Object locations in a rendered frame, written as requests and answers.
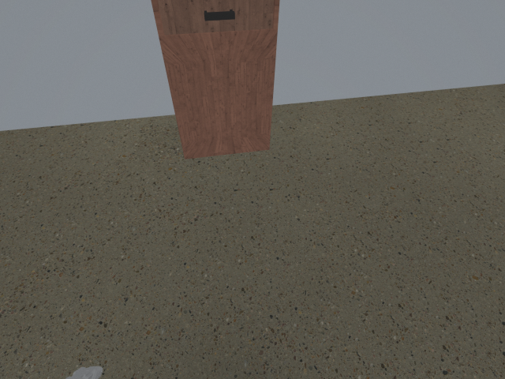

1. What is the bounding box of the cabinet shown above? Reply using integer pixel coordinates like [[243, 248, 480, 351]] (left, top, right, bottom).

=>
[[151, 0, 280, 159]]

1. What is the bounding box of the handle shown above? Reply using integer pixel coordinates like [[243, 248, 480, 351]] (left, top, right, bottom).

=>
[[204, 9, 235, 21]]

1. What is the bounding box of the drawer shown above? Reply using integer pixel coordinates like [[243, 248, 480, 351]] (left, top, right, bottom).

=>
[[158, 0, 274, 35]]

